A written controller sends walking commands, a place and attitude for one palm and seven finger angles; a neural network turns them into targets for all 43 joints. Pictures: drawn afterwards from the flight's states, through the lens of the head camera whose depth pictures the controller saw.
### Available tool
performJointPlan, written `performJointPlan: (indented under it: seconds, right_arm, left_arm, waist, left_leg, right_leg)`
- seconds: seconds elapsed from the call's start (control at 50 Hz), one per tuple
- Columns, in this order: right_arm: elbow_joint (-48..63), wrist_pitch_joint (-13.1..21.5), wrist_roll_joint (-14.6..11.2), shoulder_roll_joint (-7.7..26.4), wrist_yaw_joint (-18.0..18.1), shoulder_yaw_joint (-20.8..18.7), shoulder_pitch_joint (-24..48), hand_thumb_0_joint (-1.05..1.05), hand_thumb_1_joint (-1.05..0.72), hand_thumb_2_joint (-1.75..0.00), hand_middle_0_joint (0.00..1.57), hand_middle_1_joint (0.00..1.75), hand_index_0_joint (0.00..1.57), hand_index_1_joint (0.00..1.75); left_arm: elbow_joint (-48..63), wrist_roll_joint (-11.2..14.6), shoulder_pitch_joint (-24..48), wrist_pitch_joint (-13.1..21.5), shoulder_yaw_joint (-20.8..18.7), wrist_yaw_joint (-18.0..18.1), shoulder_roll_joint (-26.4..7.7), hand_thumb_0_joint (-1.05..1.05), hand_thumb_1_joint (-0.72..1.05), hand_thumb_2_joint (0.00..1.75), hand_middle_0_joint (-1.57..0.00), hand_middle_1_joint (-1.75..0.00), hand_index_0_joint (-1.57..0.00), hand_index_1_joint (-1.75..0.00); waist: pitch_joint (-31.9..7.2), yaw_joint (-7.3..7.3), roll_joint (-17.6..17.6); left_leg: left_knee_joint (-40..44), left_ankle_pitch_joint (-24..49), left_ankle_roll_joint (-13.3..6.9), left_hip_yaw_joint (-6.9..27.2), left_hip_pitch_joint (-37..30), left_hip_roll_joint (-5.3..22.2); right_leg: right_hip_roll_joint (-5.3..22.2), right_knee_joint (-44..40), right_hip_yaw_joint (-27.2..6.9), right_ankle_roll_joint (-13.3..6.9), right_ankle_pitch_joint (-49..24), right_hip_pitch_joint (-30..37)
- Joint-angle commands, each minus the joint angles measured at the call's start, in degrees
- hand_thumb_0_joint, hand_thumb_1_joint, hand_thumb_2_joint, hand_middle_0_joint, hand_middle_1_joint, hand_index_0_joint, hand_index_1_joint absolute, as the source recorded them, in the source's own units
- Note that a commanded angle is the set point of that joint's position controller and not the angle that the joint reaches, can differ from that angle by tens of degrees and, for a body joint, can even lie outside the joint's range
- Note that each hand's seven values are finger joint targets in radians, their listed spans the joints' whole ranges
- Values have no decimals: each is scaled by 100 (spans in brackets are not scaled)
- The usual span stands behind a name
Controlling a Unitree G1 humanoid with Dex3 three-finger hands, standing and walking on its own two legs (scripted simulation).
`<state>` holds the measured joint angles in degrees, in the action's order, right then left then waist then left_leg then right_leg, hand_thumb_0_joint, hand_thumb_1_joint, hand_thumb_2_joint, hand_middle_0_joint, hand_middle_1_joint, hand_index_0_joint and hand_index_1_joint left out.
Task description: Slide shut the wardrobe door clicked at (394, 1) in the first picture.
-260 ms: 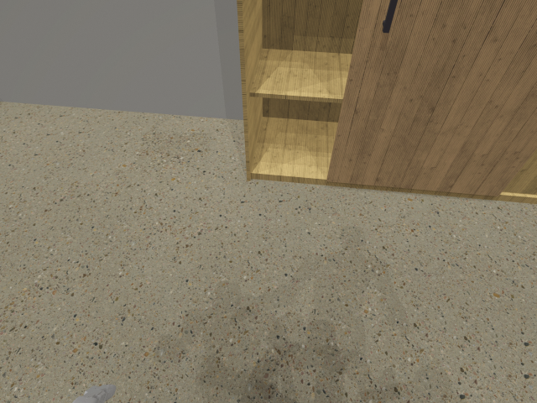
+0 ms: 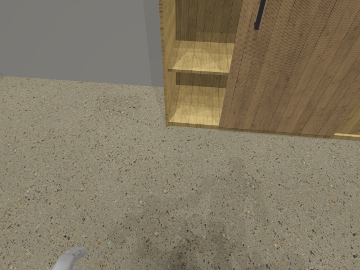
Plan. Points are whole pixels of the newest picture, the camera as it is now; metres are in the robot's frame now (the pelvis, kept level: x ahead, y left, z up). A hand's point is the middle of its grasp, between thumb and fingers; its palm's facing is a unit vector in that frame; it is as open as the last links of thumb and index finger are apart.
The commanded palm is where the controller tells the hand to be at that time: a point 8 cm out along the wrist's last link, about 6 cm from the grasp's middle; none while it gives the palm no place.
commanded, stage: stand and wait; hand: right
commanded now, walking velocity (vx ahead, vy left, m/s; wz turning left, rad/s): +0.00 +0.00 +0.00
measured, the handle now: (259, 10) +1.22 -0.33 +0.12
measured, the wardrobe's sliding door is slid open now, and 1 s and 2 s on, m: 0.40 0.40 0.40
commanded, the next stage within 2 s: look at it before walking up in 0.72 s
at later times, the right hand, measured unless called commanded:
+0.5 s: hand out of the picture +0.05 -0.24 -0.15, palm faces -0.02 +0.94 -0.34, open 7.4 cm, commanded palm none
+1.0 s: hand out of the picture +0.05 -0.22 -0.15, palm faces -0.03 +0.95 -0.32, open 7.4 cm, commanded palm none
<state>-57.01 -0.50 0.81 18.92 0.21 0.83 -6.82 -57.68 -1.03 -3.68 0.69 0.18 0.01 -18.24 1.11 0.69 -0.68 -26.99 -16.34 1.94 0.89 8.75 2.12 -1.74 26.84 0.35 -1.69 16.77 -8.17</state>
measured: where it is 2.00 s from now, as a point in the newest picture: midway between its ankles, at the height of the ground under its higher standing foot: outside the picture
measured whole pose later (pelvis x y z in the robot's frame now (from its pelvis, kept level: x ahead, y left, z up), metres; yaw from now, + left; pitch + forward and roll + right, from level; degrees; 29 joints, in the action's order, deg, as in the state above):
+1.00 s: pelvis -0.02 +0.02 +0.01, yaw +0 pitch -2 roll +0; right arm -61.9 0.0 0.8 19.0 -0.1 0.6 -8.0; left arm -64.0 -0.6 -6.8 0.6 0.2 -0.2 -18.9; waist 2.3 0.3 -0.4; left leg -22.6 -11.9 0.3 0.3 8.5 0.4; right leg 0.0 22.0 -0.2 0.1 12.1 -7.7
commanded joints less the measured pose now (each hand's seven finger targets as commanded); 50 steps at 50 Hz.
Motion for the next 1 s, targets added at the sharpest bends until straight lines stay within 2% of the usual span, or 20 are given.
performJointPlan:
  seconds: [0.0,0.16,0.36,0.42,0.48,0.52,0.64,0.72,0.98]
  right_arm:
    - [340,145,-11,1198,83,-286,183,0,-90,-90,20,30,20,30]
    - [200,154,-21,1191,75,-281,135,0,-90,-90,20,30,20,30]
    - [-13,159,-28,1197,64,-263,99,0,-90,-90,20,30,20,30]
    - [-43,163,-19,1209,63,-258,111,0,-90,-90,20,30,20,30]
    - [-79,165,-23,1200,59,-250,97,0,-90,-90,20,30,20,30]
    - [-84,173,-17,1214,63,-249,98,0,-90,-90,20,30,20,30]
    - [-101,168,-14,1194,57,-251,120,0,-90,-90,20,30,20,30]
    - [-93,181,-10,1203,55,-253,108,0,-90,-90,20,30,20,30]
    - [-114,199,-14,1188,53,-260,93,0,-90,-90,20,30,20,30]
  left_arm:
    - [314,26,251,125,-282,91,-1238,0,90,90,-20,-30,-20,-30]
    - [144,47,150,123,-254,90,-1247,0,90,90,-20,-30,-20,-30]
    - [-108,60,20,122,-220,78,-1266,0,90,90,-20,-30,-20,-30]
    - [-152,67,-1,102,-224,67,-1268,0,90,90,-20,-30,-20,-30]
    - [-198,59,-21,115,-214,64,-1269,0,90,90,-20,-30,-20,-30]
    - [-210,67,-28,100,-223,58,-1263,0,90,90,-20,-30,-20,-30]
    - [-238,59,-48,111,-210,56,-1260,0,90,90,-20,-30,-20,-30]
    - [-244,67,-51,112,-208,54,-1256,0,90,90,-20,-30,-20,-30]
    - [-255,66,-37,129,-200,64,-1239,0,90,90,-20,-30,-20,-30]
  waist:
    - [-388,-65,95]
    - [-437,-70,76]
    - [-269,-43,78]
    - [-185,-55,-42]
    - [-202,-51,59]
    - [-166,-52,-36]
    - [-120,-57,32]
    - [-156,-50,-45]
    - [-283,-50,34]
  left_leg:
    - [351,1617,-348,331,-73,450]
    - [492,1520,-350,375,-176,468]
    - [696,1129,-347,441,-155,476]
    - [762,966,-347,467,-60,460]
    - [792,901,-344,483,-49,467]
    - [826,851,-346,501,0,463]
    - [850,678,-344,531,59,444]
    - [860,762,-345,534,47,447]
    - [844,1109,-351,513,-64,470]
  right_leg:
    - [762,-490,-506,-100,-1854,76]
    - [791,-590,-533,-81,-1678,97]
    - [802,-788,-597,-61,-1246,-14]
    - [799,-824,-613,-49,-1089,-30]
    - [811,-870,-601,-45,-1027,-18]
    - [809,-854,-607,-39,-989,-20]
    - [813,-921,-636,-35,-882,-75]
    - [813,-880,-632,-27,-968,-52]
    - [841,-873,-595,-10,-1237,56]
